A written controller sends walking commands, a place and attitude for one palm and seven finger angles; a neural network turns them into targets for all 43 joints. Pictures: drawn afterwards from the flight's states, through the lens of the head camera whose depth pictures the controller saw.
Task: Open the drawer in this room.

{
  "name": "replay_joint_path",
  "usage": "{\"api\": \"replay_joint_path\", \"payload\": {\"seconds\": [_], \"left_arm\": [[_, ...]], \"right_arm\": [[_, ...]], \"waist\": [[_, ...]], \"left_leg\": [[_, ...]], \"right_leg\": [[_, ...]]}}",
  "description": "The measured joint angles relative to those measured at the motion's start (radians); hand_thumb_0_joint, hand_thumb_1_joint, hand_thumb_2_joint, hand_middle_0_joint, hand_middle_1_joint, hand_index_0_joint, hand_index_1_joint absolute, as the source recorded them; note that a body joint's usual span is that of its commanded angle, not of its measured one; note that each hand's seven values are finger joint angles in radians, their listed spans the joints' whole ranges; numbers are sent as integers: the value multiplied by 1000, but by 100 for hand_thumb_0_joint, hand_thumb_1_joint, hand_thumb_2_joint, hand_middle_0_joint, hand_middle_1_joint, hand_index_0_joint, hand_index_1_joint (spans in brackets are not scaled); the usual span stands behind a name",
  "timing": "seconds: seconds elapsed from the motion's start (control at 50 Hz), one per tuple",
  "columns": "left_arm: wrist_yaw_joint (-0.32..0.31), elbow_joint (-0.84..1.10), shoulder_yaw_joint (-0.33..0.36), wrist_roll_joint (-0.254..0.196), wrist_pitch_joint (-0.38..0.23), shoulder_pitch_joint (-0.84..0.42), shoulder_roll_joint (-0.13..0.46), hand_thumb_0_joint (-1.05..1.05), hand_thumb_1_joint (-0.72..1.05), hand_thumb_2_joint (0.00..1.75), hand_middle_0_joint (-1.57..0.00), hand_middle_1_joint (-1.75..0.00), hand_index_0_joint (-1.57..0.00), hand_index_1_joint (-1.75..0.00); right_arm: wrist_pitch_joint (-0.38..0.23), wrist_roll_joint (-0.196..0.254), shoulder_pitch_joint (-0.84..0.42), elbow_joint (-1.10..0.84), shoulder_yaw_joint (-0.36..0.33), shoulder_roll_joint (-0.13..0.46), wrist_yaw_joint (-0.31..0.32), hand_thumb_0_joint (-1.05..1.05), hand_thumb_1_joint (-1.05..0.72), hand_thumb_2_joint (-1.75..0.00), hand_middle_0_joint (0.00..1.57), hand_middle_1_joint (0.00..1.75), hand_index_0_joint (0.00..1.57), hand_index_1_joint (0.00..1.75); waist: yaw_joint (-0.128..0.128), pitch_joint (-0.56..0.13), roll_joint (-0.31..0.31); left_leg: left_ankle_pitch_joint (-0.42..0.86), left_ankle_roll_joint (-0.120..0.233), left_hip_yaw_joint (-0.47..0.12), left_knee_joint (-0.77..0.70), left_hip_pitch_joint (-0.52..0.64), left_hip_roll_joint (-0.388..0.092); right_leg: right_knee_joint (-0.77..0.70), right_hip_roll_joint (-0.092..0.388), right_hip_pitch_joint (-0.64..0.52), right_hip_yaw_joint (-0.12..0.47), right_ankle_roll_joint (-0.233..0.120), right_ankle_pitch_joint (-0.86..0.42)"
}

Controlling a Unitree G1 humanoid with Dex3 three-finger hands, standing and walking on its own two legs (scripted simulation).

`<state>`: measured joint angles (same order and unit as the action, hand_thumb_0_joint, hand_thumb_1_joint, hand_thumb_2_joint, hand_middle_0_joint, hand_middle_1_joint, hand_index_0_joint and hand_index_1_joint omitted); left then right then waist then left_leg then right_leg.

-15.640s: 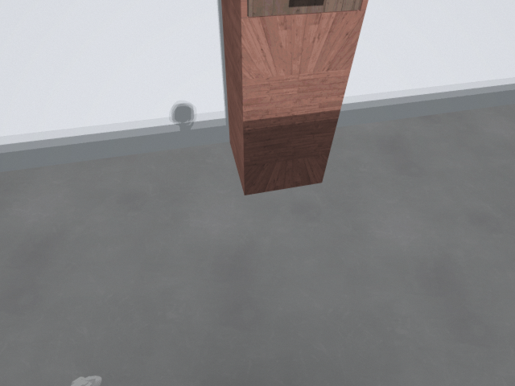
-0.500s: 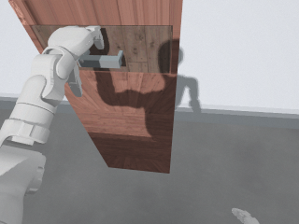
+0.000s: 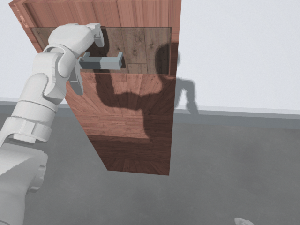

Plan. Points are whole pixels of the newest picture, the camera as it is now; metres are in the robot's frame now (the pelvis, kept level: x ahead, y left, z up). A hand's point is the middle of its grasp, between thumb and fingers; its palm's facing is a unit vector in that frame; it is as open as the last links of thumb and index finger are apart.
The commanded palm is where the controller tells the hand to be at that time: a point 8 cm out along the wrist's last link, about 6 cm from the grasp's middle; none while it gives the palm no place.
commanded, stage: move the hooked fingers above the handle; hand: left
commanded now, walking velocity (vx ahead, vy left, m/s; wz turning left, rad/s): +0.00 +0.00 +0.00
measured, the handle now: (101, 58) +0.53 +0.17 +0.18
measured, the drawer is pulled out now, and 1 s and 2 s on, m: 0.00 0.00 0.00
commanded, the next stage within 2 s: none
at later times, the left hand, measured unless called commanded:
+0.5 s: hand (88, 55) +0.46 +0.17 +0.23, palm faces +0.02 -0.01 -1.00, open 13.8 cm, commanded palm +0.44 +0.19 +0.30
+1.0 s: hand (86, 49) +0.48 +0.18 +0.23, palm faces +0.04 -0.04 -1.00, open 13.8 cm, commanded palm +0.45 +0.20 +0.30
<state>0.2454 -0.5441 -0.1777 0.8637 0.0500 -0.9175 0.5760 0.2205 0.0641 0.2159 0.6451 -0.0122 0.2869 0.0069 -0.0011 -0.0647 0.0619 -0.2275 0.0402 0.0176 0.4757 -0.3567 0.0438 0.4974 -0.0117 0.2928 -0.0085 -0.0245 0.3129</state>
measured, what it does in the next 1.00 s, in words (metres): stands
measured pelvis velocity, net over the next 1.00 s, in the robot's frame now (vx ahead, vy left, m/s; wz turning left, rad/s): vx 0.00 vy -0.01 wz -0.01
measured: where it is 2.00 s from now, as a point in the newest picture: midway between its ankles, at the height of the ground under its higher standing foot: outside the picture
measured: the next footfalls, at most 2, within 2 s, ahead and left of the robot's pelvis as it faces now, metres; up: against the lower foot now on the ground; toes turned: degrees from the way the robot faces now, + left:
none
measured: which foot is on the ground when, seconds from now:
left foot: down 0.00-1.00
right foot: down 0.00-1.00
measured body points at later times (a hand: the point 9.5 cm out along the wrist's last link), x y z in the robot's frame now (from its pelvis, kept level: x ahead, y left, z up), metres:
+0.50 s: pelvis +0.00 -0.01 +0.00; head +0.02 -0.04 +0.45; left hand +0.46 +0.17 +0.28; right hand +0.10 -0.26 -0.13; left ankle +0.00 +0.10 -0.74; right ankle -0.04 -0.10 -0.74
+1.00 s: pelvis +0.00 -0.01 +0.00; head +0.04 -0.03 +0.45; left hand +0.47 +0.18 +0.29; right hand +0.13 -0.26 -0.13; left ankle +0.00 +0.10 -0.74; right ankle -0.04 -0.10 -0.74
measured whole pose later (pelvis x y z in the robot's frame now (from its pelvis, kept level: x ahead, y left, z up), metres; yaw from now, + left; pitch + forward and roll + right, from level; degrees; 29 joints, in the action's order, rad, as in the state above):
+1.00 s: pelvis +0.00 -0.01 +0.00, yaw -1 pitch +8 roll +1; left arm 0.22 -0.72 -0.14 0.89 0.00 -1.03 0.58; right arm 0.19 0.06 0.19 0.65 0.00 0.27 0.02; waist 0.02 -0.08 0.06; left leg -0.24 0.03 0.02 0.48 -0.38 0.03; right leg 0.50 -0.02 0.32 0.00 -0.03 0.32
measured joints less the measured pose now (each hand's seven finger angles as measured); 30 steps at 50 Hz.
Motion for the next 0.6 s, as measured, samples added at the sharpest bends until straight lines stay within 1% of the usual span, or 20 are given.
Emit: {"api": "replay_joint_path", "payload": {"seconds": [0.06,0.14,0.26,0.32,0.38,0.48,0.54,0.6], "left_arm": [[-16,-22,-17,7,0,-32,-8,0,-49,30,-32,-120,-32,-121],[-27,-68,-31,13,20,-84,-24,0,-49,30,-32,-120,-32,-121],[1,-144,-33,36,45,-130,-34,0,-49,30,-31,-120,-32,-121],[19,-147,-21,36,23,-116,-30,0,-49,30,-31,-120,-32,-120],[24,-141,-20,31,-5,-101,-26,0,-49,30,-31,-120,-32,-120],[-1,-135,5,25,-55,-82,-14,0,-49,30,-32,-120,-32,-121],[-21,-151,25,30,-56,-92,2,0,-49,30,-32,-120,-32,-121],[-25,-165,33,37,-32,-107,18,0,-49,30,-32,-120,-32,-121]], "right_arm": [[-15,-2,-15,3,0,-4,1,1,-91,-90,20,30,20,30],[-23,-2,-30,5,4,-9,-2,1,-91,-90,20,30,20,30],[-11,1,-33,-5,18,-15,0,0,-91,-90,20,30,20,30],[-7,1,-23,-12,20,-16,6,0,-91,-90,20,30,20,30],[-9,2,-8,-13,18,-15,12,0,-91,-90,20,30,20,30],[-21,-3,12,3,11,-11,19,0,-91,-90,20,30,20,30],[-26,-5,22,15,6,-7,18,1,-91,-90,20,30,20,30],[-23,-4,32,24,0,-3,14,1,-91,-90,20,30,20,30]], "waist": [[-2,-2,-3],[-1,-10,-2],[8,-16,-1],[13,-14,0],[14,-7,-1],[18,-1,0],[21,-3,0],[21,-7,0]], "left_leg": [[4,-1,-6,3,-6,1],[8,-2,-10,2,-9,2],[15,-3,-4,-8,-4,1],[15,-4,0,-11,1,-1],[14,-5,1,-11,3,-3],[11,-8,3,-9,-2,-8],[9,-9,4,-7,-7,-11],[7,-11,5,-8,-10,-13]], "right_leg": [[2,1,4,-6,-1,-2],[3,2,6,-10,-1,-4],[3,1,9,-4,-2,-8],[3,-1,6,-1,-3,-8],[4,-2,5,1,-5,-7],[1,-8,9,3,-8,-9],[-1,-11,14,5,-9,-9],[-3,-13,16,5,-10,-9]]}}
